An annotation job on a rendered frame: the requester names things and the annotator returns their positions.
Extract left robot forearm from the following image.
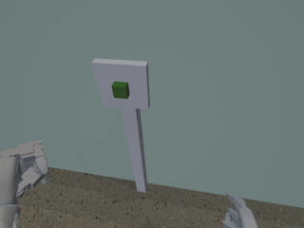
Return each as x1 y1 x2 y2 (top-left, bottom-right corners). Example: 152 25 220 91
0 204 21 228

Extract robot left hand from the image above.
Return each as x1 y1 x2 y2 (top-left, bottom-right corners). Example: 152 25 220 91
0 140 48 205

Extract panel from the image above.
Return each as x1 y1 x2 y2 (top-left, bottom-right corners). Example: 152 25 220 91
91 58 150 193

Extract robot right hand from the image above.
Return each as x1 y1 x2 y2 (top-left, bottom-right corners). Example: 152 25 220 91
222 191 258 228

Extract button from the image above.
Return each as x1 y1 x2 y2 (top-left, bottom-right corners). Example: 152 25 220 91
111 81 130 99

